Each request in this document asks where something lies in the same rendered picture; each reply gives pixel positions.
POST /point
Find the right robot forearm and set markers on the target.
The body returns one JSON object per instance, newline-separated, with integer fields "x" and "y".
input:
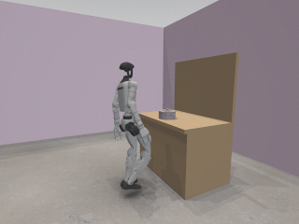
{"x": 139, "y": 124}

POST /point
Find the left robot forearm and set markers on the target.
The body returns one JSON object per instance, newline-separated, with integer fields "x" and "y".
{"x": 116, "y": 117}

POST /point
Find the pot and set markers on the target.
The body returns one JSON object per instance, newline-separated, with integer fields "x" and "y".
{"x": 167, "y": 116}

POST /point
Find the robot right thigh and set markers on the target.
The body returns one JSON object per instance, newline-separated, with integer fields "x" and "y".
{"x": 134, "y": 131}

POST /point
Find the table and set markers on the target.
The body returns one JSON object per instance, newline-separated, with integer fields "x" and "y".
{"x": 192, "y": 153}

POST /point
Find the left robot upper arm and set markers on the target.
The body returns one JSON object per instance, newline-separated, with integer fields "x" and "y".
{"x": 115, "y": 102}

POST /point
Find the robot right hand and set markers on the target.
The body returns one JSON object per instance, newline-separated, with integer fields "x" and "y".
{"x": 143, "y": 132}

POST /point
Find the lid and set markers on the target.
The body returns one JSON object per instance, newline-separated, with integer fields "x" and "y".
{"x": 167, "y": 111}

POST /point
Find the robot left foot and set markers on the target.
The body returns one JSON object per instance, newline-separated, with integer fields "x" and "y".
{"x": 123, "y": 181}

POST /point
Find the robot left hand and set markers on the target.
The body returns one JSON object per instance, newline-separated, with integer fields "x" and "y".
{"x": 116, "y": 130}

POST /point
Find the right robot upper arm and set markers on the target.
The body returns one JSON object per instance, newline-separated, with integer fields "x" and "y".
{"x": 132, "y": 86}

